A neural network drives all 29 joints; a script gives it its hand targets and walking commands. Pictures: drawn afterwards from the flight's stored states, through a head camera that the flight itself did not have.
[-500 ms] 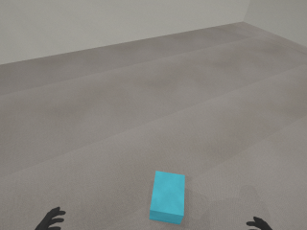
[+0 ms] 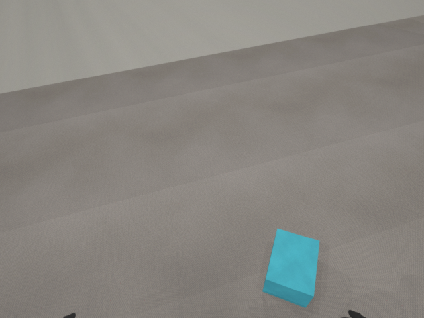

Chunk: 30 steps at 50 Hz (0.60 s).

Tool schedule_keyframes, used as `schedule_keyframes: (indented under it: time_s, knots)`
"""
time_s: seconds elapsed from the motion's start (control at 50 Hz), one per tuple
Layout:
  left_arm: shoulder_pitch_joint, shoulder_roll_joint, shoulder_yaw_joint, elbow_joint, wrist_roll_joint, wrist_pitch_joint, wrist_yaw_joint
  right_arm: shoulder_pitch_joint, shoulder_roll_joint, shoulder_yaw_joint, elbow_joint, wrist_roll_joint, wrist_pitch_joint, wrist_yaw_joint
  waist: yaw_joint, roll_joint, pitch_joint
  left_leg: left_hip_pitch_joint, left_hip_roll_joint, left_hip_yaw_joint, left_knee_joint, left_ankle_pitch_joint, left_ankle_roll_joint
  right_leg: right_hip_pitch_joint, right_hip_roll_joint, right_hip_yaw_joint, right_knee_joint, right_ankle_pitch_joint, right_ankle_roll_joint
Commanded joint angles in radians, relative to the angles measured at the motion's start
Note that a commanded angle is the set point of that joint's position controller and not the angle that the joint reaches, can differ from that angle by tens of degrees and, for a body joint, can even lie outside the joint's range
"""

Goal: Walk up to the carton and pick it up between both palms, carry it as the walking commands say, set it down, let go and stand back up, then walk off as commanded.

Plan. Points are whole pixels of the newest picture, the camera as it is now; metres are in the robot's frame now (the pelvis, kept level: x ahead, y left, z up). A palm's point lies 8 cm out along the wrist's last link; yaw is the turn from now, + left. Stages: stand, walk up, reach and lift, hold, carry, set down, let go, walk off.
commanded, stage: walk off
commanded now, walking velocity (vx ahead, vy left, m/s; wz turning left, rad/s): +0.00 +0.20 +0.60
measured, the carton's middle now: (290, 266) +0.49 -0.29 -0.69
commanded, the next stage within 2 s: stand in 0.64 s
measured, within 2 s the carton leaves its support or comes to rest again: neither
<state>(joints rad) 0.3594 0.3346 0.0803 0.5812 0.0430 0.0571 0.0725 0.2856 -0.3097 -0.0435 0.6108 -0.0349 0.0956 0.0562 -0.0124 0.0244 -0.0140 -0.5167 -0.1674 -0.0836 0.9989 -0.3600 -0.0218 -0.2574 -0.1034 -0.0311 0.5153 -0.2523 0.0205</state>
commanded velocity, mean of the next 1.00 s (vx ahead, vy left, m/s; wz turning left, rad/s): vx -0.04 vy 0.12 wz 0.26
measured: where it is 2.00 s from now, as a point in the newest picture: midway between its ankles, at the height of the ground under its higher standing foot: outside the picture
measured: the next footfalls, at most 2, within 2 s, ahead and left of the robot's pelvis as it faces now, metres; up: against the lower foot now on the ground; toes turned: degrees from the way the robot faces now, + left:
left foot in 0.26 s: +0.02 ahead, +0.23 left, +0.00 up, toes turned +8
right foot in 0.60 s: +0.07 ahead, +0.03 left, +0.00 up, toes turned +16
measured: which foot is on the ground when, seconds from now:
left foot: up 0.00-0.24, down 0.26-0.60, up 0.62-0.94, down 0.96-1.00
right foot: down 0.00-0.22, up 0.24-0.58, down 0.60-0.96, up 0.98-1.00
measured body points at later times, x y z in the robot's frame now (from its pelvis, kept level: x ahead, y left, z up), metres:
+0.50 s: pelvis -0.03 +0.11 -0.01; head -0.03 +0.12 +0.44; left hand +0.04 +0.43 -0.10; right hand +0.14 -0.13 -0.11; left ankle -0.02 +0.22 -0.74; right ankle +0.00 -0.02 -0.69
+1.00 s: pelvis -0.07 +0.15 -0.01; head -0.07 +0.17 +0.44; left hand -0.07 +0.46 -0.11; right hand +0.15 -0.04 -0.11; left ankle -0.13 +0.26 -0.74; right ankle +0.02 +0.02 -0.72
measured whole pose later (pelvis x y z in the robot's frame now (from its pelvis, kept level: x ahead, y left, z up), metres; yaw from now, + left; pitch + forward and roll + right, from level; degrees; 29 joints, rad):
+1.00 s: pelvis -0.07 +0.15 -0.01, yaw +25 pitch +0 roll -1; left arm 0.29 0.29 0.08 0.58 0.04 0.06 0.00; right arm 0.29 -0.28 -0.01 0.61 -0.03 0.06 0.03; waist -0.01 -0.01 -0.01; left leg -0.26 0.02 -0.02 0.61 -0.34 -0.02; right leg -0.37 -0.11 -0.08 0.73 -0.44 0.06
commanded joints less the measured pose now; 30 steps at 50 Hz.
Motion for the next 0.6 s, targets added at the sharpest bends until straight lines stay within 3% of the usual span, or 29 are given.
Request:
schedule_keyframes:
  time_s: [0.0,0.02,0.04,0.06,0.08,0.1,0.12,0.14,0.16,0.18,0.2,0.22,0.24,0.26,0.28,0.3,0.32,0.34,0.36,0.38,0.4,0.44,0.46,0.48,0.5,0.52,0.54,0.56,0.58]
  knots:
    - [-0.164,0.116,0.013,-0.018,-0.017,-0.036,0.006,0.069,-0.104,-0.04,-0.021,-0.012,-0.012,0.033,-0.064,-0.187,-0.035,-0.119,0.128,0.011,0.344,0.025,-0.084,0.105,-0.22,0.064,-0.193,0.228,-0.108]
    - [-0.119,0.128,0.021,-0.008,-0.023,-0.038,0.001,0.044,-0.089,-0.034,-0.023,0.001,-0.009,0.032,-0.033,-0.195,-0.035,-0.138,0.132,0.045,0.305,0.017,-0.09,0.147,-0.213,0.031,-0.175,0.315,-0.112]
    - [-0.078,0.166,0.04,0.005,-0.014,-0.039,-0.003,-0.001,-0.058,-0.017,-0.037,0.016,-0.004,0.032,-0.006,-0.227,-0.036,-0.126,0.178,0.057,0.229,0.021,-0.102,0.177,-0.22,-0.009,-0.162,0.363,-0.102]
    - [-0.121,0.143,0.028,-0.015,-0.012,-0.039,-0.005,-0.003,-0.066,-0.016,-0.057,0.022,-0.003,0.029,-0.017,-0.265,-0.028,-0.084,0.193,0.071,0.137,0.008,-0.103,0.119,-0.221,-0.026,-0.174,0.336,-0.092]
    - [-0.116,0.155,0.042,-0.015,-0.001,-0.035,-0.012,-0.04,-0.066,-0.009,-0.066,0.022,0.003,0.027,0.01,-0.287,-0.011,-0.047,0.236,0.067,-0.004,-0.056,-0.096,0.14,-0.235,-0.033,-0.174,0.242,-0.086]
    - [-0.109,0.152,0.042,-0.012,0.002,-0.028,-0.016,-0.047,-0.035,0.007,-0.061,0.04,-0.004,0.029,0.025,-0.306,-0.006,0.009,0.218,0.109,-0.09,-0.079,-0.093,0.115,-0.199,-0.071,-0.17,0.219,-0.082]
    - [-0.104,0.199,0.055,-0.007,0.001,-0.024,-0.025,-0.039,-0.026,0.011,-0.08,0.036,-0.006,0.021,0.017,-0.364,0.014,0.033,0.243,0.121,-0.203,-0.128,-0.082,0.113,-0.24,-0.068,-0.148,0.179,-0.076]
    - [-0.067,0.181,0.05,0.009,-0.004,-0.022,-0.027,-0.083,-0.014,0.014,-0.073,0.028,-0.008,0.012,0.071,-0.322,0.019,0.077,0.217,0.174,-0.238,-0.099,-0.084,0.087,-0.227,-0.083,-0.127,0.177,-0.077]
    - [-0.058,0.216,0.051,0.016,0.0,-0.021,-0.028,-0.045,-0.011,0.017,-0.066,0.028,-0.016,0.003,0.047,-0.28,0.02,0.122,0.186,0.223,-0.294,-0.086,-0.077,0.063,-0.257,-0.09,-0.09,0.183,-0.06]
    - [-0.09,0.213,0.048,0.006,-0.006,-0.021,-0.03,0.006,-0.032,0.009,-0.044,0.019,-0.017,-0.003,0.015,-0.274,-0.007,0.211,0.192,0.251,-0.393,0.053,-0.063,0.036,-0.247,-0.103,-0.014,0.149,-0.04]
    - [-0.068,0.195,0.038,0.013,0.0,-0.025,-0.026,0.083,-0.091,-0.014,-0.005,0.0,-0.024,-0.001,-0.02,-0.151,-0.023,0.322,0.157,0.15,-0.422,0.089,-0.034,-0.058,-0.187,-0.14,0.144,0.056,0.002]
    - [-0.061,0.116,0.009,-0.011,0.011,-0.016,-0.037,0.162,-0.162,-0.026,0.017,-0.002,-0.029,-0.007,-0.083,0.277,0.022,0.356,0.307,-0.124,-0.572,0.215,0.037,-0.313,-0.059,-0.176,0.443,-0.388,0.057]
    - [-0.083,0.037,-0.019,-0.055,0.014,0.008,-0.028,0.111,-0.233,-0.028,-0.015,0.02,-0.037,-0.006,-0.024,0.429,0.074,0.178,0.435,-0.341,-0.603,0.369,0.121,-0.387,0.009,-0.063,0.685,-0.531,0.086]
    - [-0.174,0.04,-0.014,-0.087,-0.023,0.028,-0.016,0.135,-0.267,-0.043,-0.019,0.015,-0.037,0.0,-0.057,0.409,0.057,0.124,0.441,-0.349,-0.673,0.431,0.192,-0.351,0.032,0.002,0.756,-0.473,0.053]
    - [-0.196,0.085,0.003,-0.092,-0.032,0.024,-0.011,0.121,-0.277,-0.053,-0.008,0.015,-0.038,-0.008,-0.062,0.386,0.052,0.175,0.42,-0.413,-0.705,0.338,0.233,-0.385,0.03,0.019,0.772,-0.416,0.042]
    - [-0.204,0.115,0.0,-0.082,-0.031,0.018,0.001,0.093,-0.23,-0.044,-0.013,0.026,-0.035,-0.022,-0.049,0.293,0.065,0.225,0.389,-0.369,-0.689,0.38,0.23,-0.423,0.002,0.027,0.758,-0.308,0.045]
    - [-0.169,0.121,0.004,-0.041,-0.024,0.016,0.002,0.045,-0.21,-0.034,-0.027,0.018,-0.027,-0.022,-0.02,0.212,0.053,0.22,0.328,-0.292,-0.637,0.468,0.198,-0.375,0.011,0.0,0.766,-0.246,0.048]
    - [-0.163,0.112,0.003,-0.027,-0.025,0.011,-0.005,0.032,-0.175,-0.023,-0.042,0.015,-0.024,-0.032,-0.024,0.204,0.023,0.215,0.304,-0.245,-0.612,0.52,0.201,-0.33,0.018,-0.016,0.725,-0.224,0.054]
    - [-0.144,0.117,0.005,-0.025,-0.028,0.01,-0.006,0.03,-0.174,-0.021,-0.044,0.01,-0.021,-0.032,0.0,0.158,0.02,0.229,0.312,-0.27,-0.601,0.501,0.198,-0.322,0.021,-0.009,0.668,-0.221,0.047]
    - [-0.162,0.093,0.005,-0.017,-0.031,0.008,-0.011,0.036,-0.165,-0.023,-0.047,0.013,-0.021,-0.025,-0.021,0.123,0.015,0.248,0.291,-0.287,-0.611,0.424,0.192,-0.296,0.042,-0.014,0.621,-0.211,0.048]
    - [-0.151,0.073,-0.004,-0.02,-0.041,0.011,-0.013,0.058,-0.158,-0.028,-0.038,0.011,-0.023,-0.026,-0.013,0.141,0.005,0.244,0.279,-0.276,-0.618,0.414,0.185,-0.281,0.042,-0.013,0.546,-0.23,0.044]
    - [-0.147,0.067,-0.007,-0.008,-0.045,0.012,-0.015,0.105,-0.143,-0.02,-0.024,0.014,-0.025,-0.028,-0.03,0.197,-0.003,0.294,0.278,-0.334,-0.627,0.42,0.212,-0.276,0.071,-0.02,0.466,-0.24,0.026]
    - [-0.164,0.085,-0.005,-0.007,-0.049,0.012,-0.011,0.08,-0.137,-0.016,-0.034,0.019,-0.024,-0.019,-0.032,0.197,-0.027,0.264,0.274,-0.349,-0.652,0.347,0.216,-0.213,0.07,-0.008,0.427,-0.249,0.021]
    - [-0.157,0.064,-0.016,-0.013,-0.053,0.01,-0.014,0.056,-0.149,-0.023,-0.037,0.013,-0.023,-0.016,-0.016,0.147,-0.045,0.283,0.272,-0.349,-0.647,0.352,0.221,-0.174,0.09,-0.032,0.339,-0.25,0.019]
    - [-0.126,0.05,-0.016,-0.003,-0.057,0.001,-0.009,0.018,-0.131,-0.016,-0.037,0.006,-0.02,-0.014,-0.004,0.17,-0.037,0.25,0.266,-0.351,-0.634,0.391,0.223,-0.135,0.102,-0.037,0.242,-0.254,0.01]
    - [-0.084,0.045,-0.014,0.015,-0.061,-0.003,-0.006,0.026,-0.138,-0.016,-0.04,0.006,-0.018,-0.009,-0.003,0.123,-0.052,0.192,0.24,-0.378,-0.642,0.36,0.191,-0.024,0.119,-0.011,0.197,-0.221,-0.004]
    - [-0.029,0.05,-0.015,0.037,-0.063,-0.006,0.003,-0.03,-0.141,-0.021,-0.063,0.007,-0.027,-0.004,0.035,0.126,-0.073,0.174,0.233,-0.361,-0.608,0.312,0.169,0.026,0.115,-0.031,0.075,-0.112,-0.006]
    - [0.077,0.061,-0.003,0.081,-0.051,-0.008,0.006,-0.064,-0.15,-0.026,-0.079,0.016,-0.025,-0.009,0.077,0.07,-0.089,0.007,0.195,-0.343,-0.606,0.149,0.093,0.247,0.112,-0.037,-0.047,-0.017,-0.022]
    - [0.106,0.128,0.026,0.072,-0.03,-0.02,0.009,-0.066,-0.083,-0.008,-0.084,0.024,-0.023,-0.006,0.113,-0.042,-0.025,-0.238,0.087,-0.256,-0.508,-0.074,0.016,0.414,-0.014,0.09,-0.168,-0.084,-0.05]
